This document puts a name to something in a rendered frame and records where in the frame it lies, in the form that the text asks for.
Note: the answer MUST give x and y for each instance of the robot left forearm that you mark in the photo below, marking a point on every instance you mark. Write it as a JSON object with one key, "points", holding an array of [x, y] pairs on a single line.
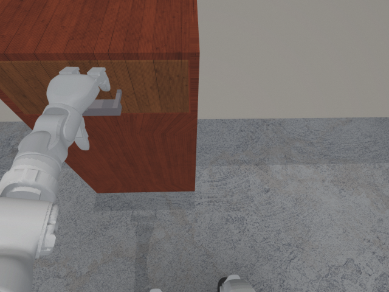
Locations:
{"points": [[36, 167]]}

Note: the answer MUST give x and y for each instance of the robot right thigh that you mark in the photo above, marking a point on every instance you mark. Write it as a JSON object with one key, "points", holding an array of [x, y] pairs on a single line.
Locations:
{"points": [[236, 285]]}

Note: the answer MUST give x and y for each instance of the handle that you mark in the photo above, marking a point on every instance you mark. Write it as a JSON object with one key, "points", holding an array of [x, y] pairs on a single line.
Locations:
{"points": [[105, 107]]}

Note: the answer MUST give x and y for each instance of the drawer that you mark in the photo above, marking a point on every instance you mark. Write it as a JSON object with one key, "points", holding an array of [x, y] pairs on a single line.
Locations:
{"points": [[148, 86]]}

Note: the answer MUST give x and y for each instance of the robot left hand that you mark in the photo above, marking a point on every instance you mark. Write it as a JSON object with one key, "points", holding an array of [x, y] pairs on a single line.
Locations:
{"points": [[78, 91]]}

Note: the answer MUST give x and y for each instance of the cabinet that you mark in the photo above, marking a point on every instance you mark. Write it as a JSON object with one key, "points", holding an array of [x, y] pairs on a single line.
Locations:
{"points": [[133, 152]]}

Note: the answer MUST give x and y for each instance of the left robot upper arm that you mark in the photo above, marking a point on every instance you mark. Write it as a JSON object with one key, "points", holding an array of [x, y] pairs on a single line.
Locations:
{"points": [[28, 229]]}

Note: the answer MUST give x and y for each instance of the robot right shin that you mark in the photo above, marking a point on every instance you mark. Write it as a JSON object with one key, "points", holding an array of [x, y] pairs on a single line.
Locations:
{"points": [[232, 277]]}

